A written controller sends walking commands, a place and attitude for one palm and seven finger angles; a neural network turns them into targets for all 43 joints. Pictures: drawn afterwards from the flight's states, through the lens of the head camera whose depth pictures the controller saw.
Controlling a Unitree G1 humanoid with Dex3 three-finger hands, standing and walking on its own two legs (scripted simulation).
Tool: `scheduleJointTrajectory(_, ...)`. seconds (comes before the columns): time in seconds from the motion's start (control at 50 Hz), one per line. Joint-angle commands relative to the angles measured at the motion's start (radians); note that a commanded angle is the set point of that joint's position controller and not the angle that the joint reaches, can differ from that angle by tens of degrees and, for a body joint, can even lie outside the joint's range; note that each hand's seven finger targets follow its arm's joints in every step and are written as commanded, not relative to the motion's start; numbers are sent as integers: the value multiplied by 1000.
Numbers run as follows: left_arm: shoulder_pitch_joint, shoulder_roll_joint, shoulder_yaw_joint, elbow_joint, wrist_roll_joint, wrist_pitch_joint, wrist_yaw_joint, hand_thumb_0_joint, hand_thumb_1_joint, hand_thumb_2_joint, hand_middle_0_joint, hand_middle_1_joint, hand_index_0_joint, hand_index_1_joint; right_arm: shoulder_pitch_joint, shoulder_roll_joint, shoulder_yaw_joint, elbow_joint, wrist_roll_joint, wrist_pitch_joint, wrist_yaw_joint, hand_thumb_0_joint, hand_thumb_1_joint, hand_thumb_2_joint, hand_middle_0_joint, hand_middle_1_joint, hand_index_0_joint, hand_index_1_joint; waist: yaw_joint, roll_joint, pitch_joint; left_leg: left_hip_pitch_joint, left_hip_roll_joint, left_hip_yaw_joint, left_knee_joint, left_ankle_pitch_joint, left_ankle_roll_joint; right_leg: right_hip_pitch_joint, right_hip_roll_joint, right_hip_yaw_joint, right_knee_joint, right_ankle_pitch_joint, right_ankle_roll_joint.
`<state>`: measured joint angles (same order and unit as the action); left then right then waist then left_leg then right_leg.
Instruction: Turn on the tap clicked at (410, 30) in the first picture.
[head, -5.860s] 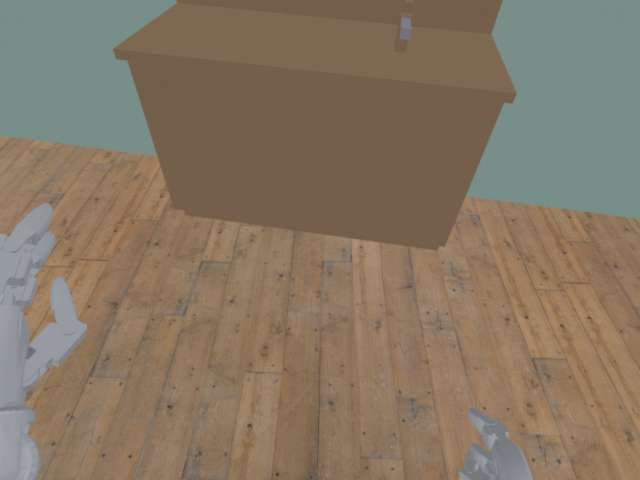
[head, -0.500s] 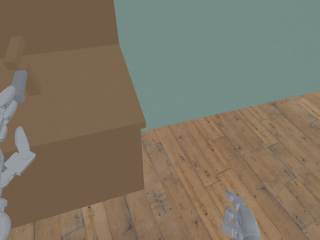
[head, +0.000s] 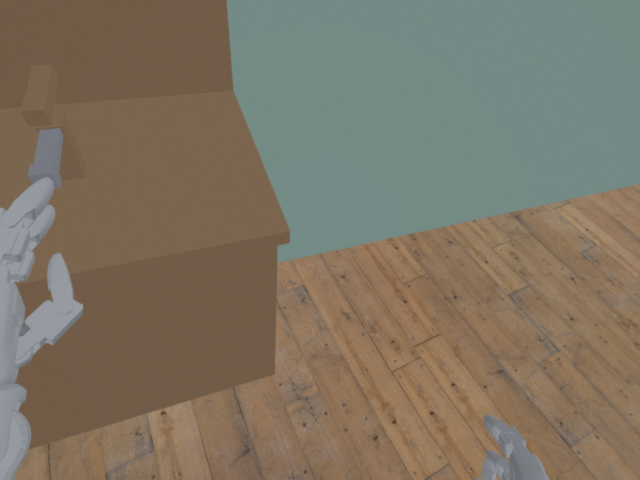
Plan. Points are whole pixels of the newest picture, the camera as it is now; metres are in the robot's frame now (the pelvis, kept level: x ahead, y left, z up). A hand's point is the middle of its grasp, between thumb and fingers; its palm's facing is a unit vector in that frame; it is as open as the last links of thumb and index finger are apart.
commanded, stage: come to a stop and stand still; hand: left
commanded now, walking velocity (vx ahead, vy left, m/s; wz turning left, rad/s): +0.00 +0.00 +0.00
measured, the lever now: (45, 176) +0.45 +0.43 +0.09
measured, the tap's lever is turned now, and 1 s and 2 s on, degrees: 0 0 0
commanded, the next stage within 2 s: look again from close up in 0.90 s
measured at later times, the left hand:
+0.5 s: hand (52, 270) +0.25 +0.29 +0.16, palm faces +0.43 -0.84 -0.33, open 7.4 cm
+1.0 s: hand (82, 264) +0.26 +0.27 +0.16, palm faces +0.40 -0.84 -0.36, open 7.4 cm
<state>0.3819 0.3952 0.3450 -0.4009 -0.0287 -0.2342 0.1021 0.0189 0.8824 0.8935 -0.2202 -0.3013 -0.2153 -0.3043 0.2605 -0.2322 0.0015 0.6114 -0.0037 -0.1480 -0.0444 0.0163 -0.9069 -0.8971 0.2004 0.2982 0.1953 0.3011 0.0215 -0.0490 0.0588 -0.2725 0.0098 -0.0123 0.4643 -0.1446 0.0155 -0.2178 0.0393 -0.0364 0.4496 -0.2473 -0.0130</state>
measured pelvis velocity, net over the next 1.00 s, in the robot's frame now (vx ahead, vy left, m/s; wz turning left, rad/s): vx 0.06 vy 0.02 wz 0.02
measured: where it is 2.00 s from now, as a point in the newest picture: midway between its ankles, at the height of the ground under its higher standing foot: outside the picture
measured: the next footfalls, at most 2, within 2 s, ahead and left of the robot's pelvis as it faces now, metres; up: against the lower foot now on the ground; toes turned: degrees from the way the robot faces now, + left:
none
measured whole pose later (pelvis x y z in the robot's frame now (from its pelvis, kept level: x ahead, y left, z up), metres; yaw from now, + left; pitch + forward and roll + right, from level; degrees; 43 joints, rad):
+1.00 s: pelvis +0.06 +0.02 +0.01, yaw +1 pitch +0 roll -1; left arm 0.43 0.36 0.33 -0.42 -0.05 -0.19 0.11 0.02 0.89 0.89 -0.21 -0.30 -0.21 -0.30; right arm 0.21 -0.21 0.03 0.59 0.00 -0.06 -0.05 0.01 -0.91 -0.90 0.20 0.30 0.20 0.30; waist 0.02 0.00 0.01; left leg -0.22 -0.03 -0.02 0.40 -0.18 0.04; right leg -0.13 0.02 0.00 0.32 -0.19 0.00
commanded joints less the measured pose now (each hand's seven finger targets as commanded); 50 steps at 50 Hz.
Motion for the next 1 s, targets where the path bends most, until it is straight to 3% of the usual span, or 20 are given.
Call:
scheduleJointTrajectory(0.0,-106,137,93,-241,4,-78,9,0,900,900,-200,-300,-200,-300,-136,-100,-31,-185,7,-77,11,0,-900,-900,200,300,200,300,14,227,-98,-146,89,-127,-251,-412,44,151,-16,62,-4,-91,8)
scheduleJointTrajectory(0.06,-58,125,89,-225,5,-72,5,0,900,900,-200,-300,-200,-300,-133,-95,-25,-184,3,-79,20,0,-900,-900,200,300,200,300,17,152,-93,-165,80,-125,-247,-412,34,156,-16,71,-39,-95,6)
scheduleJointTrajectory(0.12,-60,147,112,-247,4,-70,4,0,900,900,-200,-300,-200,-300,-131,-95,-24,-177,-7,-76,23,0,-900,-900,200,300,200,300,11,119,-93,-69,30,-75,-181,-318,8,65,-33,110,-162,-148,-3)
scheduleJointTrajectory(0.14,-64,135,101,-238,4,-69,5,0,900,900,-200,-300,-200,-300,-126,-91,-21,-171,-9,-74,22,0,-900,-900,200,300,200,300,8,100,-94,-49,22,-83,-171,-294,3,47,-41,112,-184,-161,-4)
scheduleJointTrajectory(0.18,-80,120,84,-227,4,-65,4,0,900,900,-200,-300,-200,-300,-123,-90,-18,-163,-10,-72,20,0,-900,-900,200,300,200,300,4,107,-99,9,17,-78,-165,-256,-5,5,-36,118,-207,-152,-4)
scheduleJointTrajectory(0.22,-124,148,104,-242,5,-62,7,0,900,900,-200,-300,-200,-300,-135,-88,-13,-158,-13,-70,13,0,-900,-900,200,300,200,300,2,129,-105,45,24,-86,-191,-232,-10,3,-22,100,-199,-103,1)
scheduleJointTrajectory(0.3,-148,118,70,-248,7,-60,11,0,900,900,-200,-300,-200,-300,-138,-87,-10,-160,-9,-64,8,0,-900,-900,200,300,200,300,8,164,-157,47,51,-123,-232,-213,-2,84,-13,65,-129,11,7)
scheduleJointTrajectory(0.4,-116,111,69,-238,2,-48,14,0,900,900,-200,-300,-200,-300,-141,-84,-10,-165,-9,-47,9,0,-900,-900,200,300,200,300,12,124,-176,74,41,-103,-197,-66,-15,103,-23,58,-131,109,6)
scheduleJointTrajectory(0.52,-69,125,89,-237,-12,-37,13,0,900,900,-200,-300,-200,-300,-145,-85,-13,-175,-5,-18,6,0,-900,-900,200,300,200,300,9,133,-199,124,23,-67,-143,187,-44,102,-28,37,-117,207,5)
scheduleJointTrajectory(0.64,-23,133,103,-267,-27,-31,13,0,900,900,-200,-300,-200,-300,-145,-85,-18,-192,1,7,1,0,-900,-900,200,300,200,300,7,116,-236,156,21,-46,-99,313,-47,123,-33,35,-106,295,6)
scheduleJointTrajectory(0.98,-29,124,86,-220,-33,-18,24,0,900,900,-200,-300,-200,-300,-150,-93,-22,-188,6,30,-15,0,-900,-900,200,300,200,300,2,98,-174,114,-1,-36,-125,97,-18,91,-50,59,-185,196,9)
